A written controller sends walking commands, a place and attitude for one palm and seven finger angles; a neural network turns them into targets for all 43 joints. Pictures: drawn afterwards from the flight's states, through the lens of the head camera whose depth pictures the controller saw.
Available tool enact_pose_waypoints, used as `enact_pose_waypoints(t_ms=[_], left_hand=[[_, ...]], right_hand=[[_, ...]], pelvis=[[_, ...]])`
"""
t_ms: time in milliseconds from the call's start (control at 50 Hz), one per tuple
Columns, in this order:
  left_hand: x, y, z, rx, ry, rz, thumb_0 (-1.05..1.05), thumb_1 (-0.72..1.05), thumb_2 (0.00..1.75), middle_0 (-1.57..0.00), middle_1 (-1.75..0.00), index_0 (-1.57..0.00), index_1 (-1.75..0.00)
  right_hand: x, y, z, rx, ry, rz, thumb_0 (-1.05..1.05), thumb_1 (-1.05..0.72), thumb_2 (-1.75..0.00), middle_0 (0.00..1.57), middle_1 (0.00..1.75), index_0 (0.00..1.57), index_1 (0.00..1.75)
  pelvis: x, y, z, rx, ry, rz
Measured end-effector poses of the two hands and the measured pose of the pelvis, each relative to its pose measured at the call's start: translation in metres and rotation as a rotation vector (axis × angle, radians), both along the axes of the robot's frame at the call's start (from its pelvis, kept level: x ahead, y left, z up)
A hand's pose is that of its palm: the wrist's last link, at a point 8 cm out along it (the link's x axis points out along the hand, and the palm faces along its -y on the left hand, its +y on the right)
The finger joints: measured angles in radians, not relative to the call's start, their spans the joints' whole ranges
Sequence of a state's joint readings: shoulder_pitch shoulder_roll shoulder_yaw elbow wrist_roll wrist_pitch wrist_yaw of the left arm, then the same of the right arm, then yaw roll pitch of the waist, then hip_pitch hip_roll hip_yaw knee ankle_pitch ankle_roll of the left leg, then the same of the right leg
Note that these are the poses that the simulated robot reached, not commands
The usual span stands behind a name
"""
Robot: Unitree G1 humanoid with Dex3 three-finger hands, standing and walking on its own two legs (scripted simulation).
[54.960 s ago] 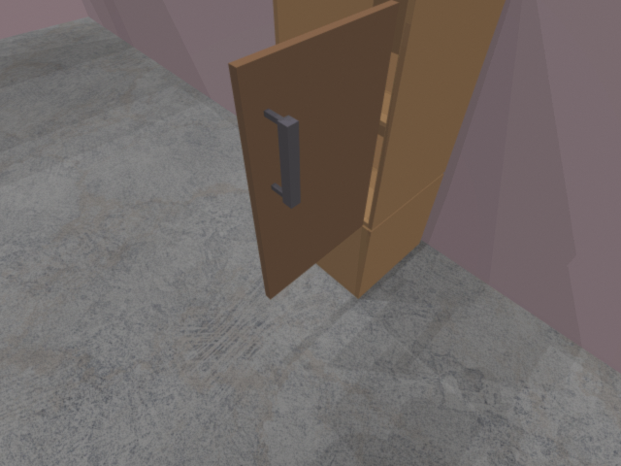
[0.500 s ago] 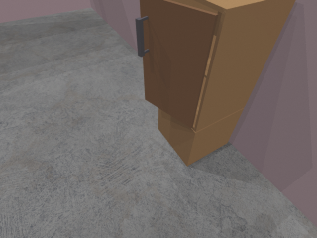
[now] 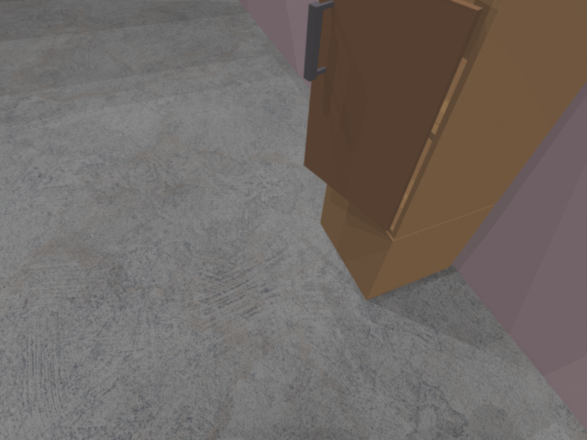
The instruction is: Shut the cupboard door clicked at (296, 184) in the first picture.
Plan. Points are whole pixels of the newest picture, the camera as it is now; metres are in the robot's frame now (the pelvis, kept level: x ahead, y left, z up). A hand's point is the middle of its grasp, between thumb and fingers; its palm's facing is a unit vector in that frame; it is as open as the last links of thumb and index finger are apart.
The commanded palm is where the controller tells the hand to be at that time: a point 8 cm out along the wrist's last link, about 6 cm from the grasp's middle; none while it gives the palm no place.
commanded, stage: walk to a spot facing it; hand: left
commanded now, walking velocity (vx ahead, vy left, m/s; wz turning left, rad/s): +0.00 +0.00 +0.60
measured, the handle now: (319, 42) +0.92 -0.02 +0.09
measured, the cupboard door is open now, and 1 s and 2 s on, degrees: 18 18 18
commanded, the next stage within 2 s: none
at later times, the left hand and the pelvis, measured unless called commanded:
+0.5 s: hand out of the picture +0.02 +0.20 -0.14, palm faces +0.27 -0.91 -0.31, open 7.4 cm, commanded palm none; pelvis -0.01 -0.03 +0.01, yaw +17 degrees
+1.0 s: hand out of the picture -0.06 +0.18 -0.15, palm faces +0.59 -0.75 -0.30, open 7.4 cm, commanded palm none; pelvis +0.02 -0.04 -0.01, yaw +37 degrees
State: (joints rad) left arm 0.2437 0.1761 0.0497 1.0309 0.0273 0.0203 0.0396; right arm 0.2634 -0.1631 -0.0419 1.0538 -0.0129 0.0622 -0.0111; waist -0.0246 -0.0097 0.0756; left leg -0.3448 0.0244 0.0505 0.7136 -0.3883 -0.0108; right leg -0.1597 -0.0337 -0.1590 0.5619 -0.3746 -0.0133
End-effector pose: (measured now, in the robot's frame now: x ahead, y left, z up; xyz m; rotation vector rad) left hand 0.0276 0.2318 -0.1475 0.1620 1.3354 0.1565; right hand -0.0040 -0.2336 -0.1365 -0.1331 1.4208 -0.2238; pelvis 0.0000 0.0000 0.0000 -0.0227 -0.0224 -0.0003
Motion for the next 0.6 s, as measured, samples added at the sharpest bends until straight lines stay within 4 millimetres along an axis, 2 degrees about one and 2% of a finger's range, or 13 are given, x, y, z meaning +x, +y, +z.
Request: enact_pose_waypoints(t_ms=[80, 220, 300, 380, 440, 500, 600], left_hand=[[-0.005, 0.017, -0.009, 0.002, 0.006, 0.042, 0.0, 0.9, 0.9, -0.2, -0.3, -0.2, -0.3], [0.004, 0.036, 0.015, 0.043, -0.057, 0.08, 0.0, 0.9, 0.9, -0.2, -0.3, -0.2, -0.3], [0.011, 0.037, 0.028, 0.072, -0.119, 0.107, 0.0, 0.9, 0.9, -0.2, -0.3, -0.2, -0.3], [0.011, 0.029, 0.036, 0.102, -0.17, 0.145, 0.0, 0.9, 0.9, -0.2, -0.3, -0.2, -0.3], [-0.003, 0.02, 0.035, 0.136, -0.187, 0.178, 0.0, 0.9, 0.9, -0.2, -0.3, -0.2, -0.3], [-0.025, 0.008, 0.038, 0.136, -0.144, 0.226, 0.0, 0.9, 0.9, -0.2, -0.3, -0.2, -0.3], [-0.056, -0.006, 0.032, 0.107, -0.091, 0.301, 0.0, 0.9, 0.9, -0.2, -0.3, -0.2, -0.3]], right_hand=[[0.021, 0.004, 0.0, -0.029, -0.04, 0.067, 0.01, -0.9, -0.9, 0.2, 0.3, 0.2, 0.3], [0.046, 0.001, 0.015, -0.043, -0.08, 0.159, 0.01, -0.9, -0.9, 0.2, 0.3, 0.2, 0.3], [0.061, -0.009, 0.018, -0.041, -0.088, 0.21, 0.01, -0.9, -0.9, 0.21, 0.3, 0.21, 0.3], [0.08, -0.026, 0.013, -0.033, -0.097, 0.26, 0.01, -0.9, -0.9, 0.21, 0.3, 0.21, 0.3], [0.1, -0.039, 0.004, -0.024, -0.115, 0.291, 0.01, -0.9, -0.9, 0.21, 0.3, 0.21, 0.3], [0.121, -0.044, 0.005, -0.023, -0.133, 0.333, 0.01, -0.9, -0.9, 0.2, 0.3, 0.2, 0.3], [0.152, -0.032, 0.013, -0.007, -0.164, 0.416, 0.01, -0.91, -0.9, 0.2, 0.3, 0.2, 0.3]], pelvis=[[-0.003, 0.01, -0.007, 0.01, 0.009, 0.034], [-0.01, 0.009, 0.008, 0.003, 0.048, 0.101], [-0.013, 0.0, 0.012, -0.01, 0.061, 0.156], [-0.014, -0.017, 0.01, -0.012, 0.069, 0.219], [-0.013, -0.03, 0.002, 0.016, 0.077, 0.255], [-0.013, -0.034, 0.005, 0.018, 0.058, 0.299], [-0.009, -0.036, 0.008, 0.047, 0.042, 0.38]])
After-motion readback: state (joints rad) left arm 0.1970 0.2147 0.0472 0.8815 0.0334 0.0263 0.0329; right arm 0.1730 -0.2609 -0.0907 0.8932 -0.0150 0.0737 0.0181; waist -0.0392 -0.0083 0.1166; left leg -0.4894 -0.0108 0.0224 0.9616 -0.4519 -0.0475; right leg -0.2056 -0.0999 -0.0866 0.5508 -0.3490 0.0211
